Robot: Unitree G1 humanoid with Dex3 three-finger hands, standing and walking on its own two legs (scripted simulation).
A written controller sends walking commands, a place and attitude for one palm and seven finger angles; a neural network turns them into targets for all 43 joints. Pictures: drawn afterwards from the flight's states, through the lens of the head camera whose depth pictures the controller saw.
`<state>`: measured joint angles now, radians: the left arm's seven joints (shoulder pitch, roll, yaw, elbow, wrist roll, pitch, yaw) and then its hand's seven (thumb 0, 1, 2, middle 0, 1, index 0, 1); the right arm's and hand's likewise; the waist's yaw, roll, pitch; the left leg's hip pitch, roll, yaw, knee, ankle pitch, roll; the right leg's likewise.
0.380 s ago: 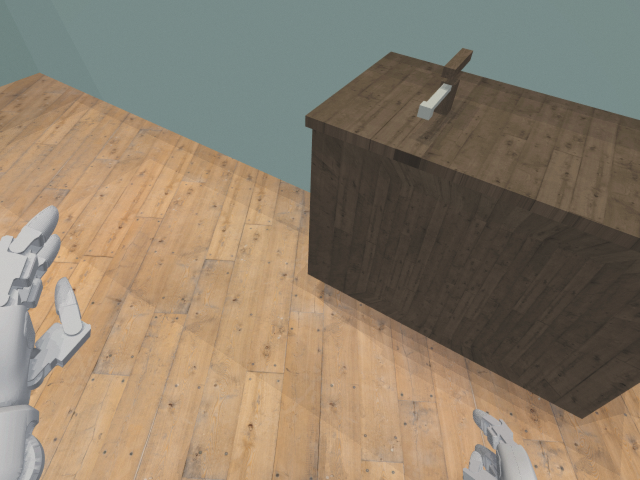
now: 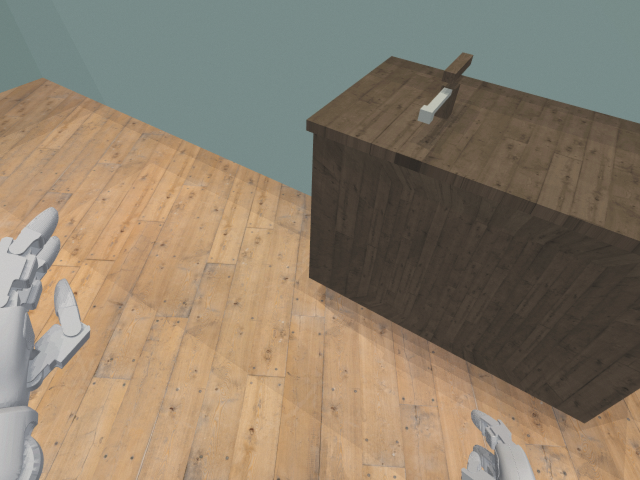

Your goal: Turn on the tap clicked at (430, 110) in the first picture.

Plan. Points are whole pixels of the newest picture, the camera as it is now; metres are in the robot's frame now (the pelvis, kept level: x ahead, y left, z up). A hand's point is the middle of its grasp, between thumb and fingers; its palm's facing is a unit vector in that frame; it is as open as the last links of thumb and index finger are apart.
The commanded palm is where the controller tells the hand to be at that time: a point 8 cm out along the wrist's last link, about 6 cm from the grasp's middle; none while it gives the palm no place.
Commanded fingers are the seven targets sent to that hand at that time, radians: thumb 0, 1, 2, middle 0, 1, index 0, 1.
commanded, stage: look at it before walking up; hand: left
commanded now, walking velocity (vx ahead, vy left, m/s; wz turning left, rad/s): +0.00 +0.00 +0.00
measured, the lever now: (426, 114) +0.85 -0.19 +0.05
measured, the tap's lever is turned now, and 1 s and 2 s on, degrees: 0 0 0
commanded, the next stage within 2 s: walk around to get in front in 0.02 s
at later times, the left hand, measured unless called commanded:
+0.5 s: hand (30, 380) +0.17 +0.27 +0.14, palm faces +0.45 -0.80 -0.40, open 7.4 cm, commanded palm +0.11 +0.30 +0.18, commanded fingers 0.00 0.90 0.90 -0.20 -0.30 -0.20 -0.30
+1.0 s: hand out of the picture +0.03 +0.28 +0.15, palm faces +0.70 -0.59 -0.40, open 7.4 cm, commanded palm -0.04 +0.29 +0.18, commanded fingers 0.00 0.90 0.90 -0.20 -0.30 -0.20 -0.30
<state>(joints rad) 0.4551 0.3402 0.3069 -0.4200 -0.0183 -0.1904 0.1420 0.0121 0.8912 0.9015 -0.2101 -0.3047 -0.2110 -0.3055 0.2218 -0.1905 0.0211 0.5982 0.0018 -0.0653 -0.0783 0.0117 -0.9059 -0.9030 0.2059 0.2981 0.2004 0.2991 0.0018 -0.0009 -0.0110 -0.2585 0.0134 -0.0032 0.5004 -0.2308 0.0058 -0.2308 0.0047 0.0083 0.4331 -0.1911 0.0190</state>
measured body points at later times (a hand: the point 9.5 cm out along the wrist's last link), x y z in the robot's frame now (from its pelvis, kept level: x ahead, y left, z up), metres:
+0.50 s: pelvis -0.03 +0.01 -0.01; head -0.01 +0.03 +0.44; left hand +0.14 +0.31 +0.16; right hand +0.15 -0.22 -0.09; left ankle +0.02 +0.11 -0.74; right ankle +0.02 -0.13 -0.74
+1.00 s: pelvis -0.07 -0.03 +0.00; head -0.06 -0.04 +0.45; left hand -0.01 +0.31 +0.17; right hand +0.18 -0.20 -0.09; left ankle -0.12 +0.09 -0.69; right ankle -0.06 -0.12 -0.74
